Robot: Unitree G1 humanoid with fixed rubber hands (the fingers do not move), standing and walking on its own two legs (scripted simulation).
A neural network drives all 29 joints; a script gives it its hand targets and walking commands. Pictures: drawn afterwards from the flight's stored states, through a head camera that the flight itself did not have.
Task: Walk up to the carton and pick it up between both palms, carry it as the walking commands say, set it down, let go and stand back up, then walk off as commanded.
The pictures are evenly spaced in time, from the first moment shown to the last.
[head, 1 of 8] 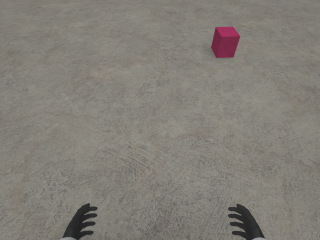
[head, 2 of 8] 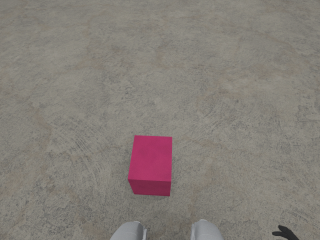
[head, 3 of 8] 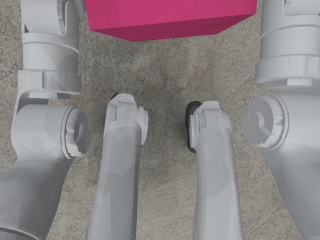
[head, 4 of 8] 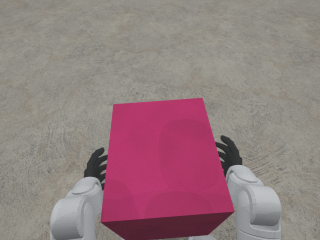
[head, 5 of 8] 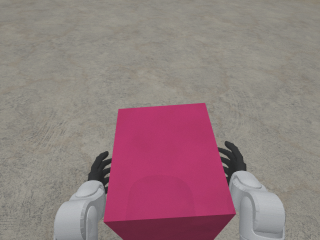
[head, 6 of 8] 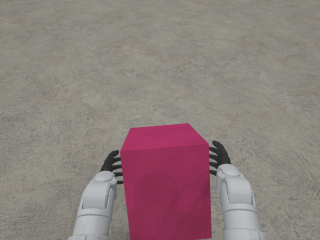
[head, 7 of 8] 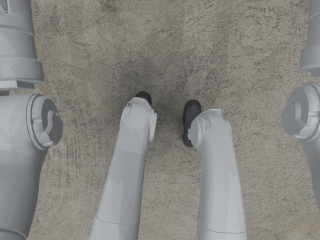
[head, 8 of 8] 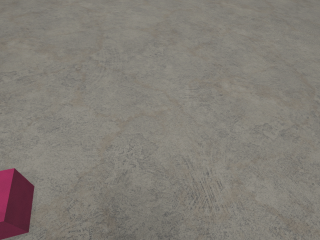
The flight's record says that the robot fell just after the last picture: no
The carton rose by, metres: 0.68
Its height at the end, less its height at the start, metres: +0.00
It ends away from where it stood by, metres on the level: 4.58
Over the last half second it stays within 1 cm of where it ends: yes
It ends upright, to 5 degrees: no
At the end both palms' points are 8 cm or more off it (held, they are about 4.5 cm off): yes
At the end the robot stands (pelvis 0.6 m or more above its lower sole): yes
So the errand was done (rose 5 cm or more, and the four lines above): no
